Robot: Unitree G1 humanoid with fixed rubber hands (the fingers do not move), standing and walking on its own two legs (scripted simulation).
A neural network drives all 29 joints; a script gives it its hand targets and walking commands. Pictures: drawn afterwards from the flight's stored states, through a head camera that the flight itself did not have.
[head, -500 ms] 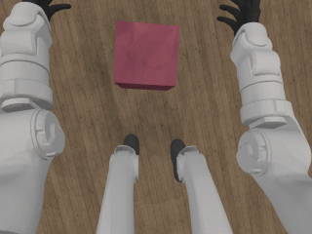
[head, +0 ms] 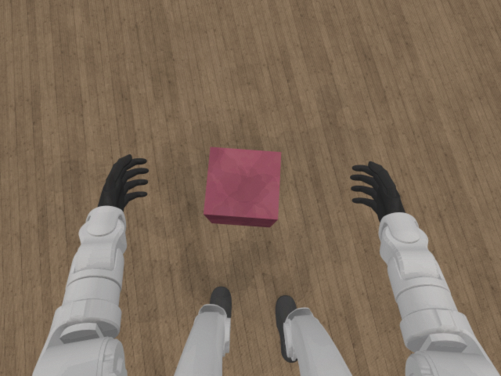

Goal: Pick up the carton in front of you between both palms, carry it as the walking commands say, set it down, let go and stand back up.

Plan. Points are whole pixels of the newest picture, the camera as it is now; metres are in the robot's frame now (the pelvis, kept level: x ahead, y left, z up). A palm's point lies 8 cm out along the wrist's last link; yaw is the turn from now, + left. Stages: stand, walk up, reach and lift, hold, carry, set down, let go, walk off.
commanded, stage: let go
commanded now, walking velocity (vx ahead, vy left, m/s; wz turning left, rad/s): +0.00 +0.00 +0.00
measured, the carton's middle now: (243, 191) +0.49 +0.02 -0.60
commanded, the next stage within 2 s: stand in 0.92 s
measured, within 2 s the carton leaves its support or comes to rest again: neither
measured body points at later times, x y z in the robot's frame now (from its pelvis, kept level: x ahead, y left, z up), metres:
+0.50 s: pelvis +0.04 -0.01 +0.05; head +0.09 +0.00 +0.50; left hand +0.23 +0.23 -0.03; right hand +0.22 -0.24 -0.02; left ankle +0.04 +0.11 -0.69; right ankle +0.01 -0.12 -0.69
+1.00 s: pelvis +0.04 -0.01 +0.05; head +0.04 +0.00 +0.50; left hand +0.21 +0.24 -0.03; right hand +0.22 -0.26 -0.02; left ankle +0.04 +0.11 -0.69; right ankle +0.01 -0.12 -0.69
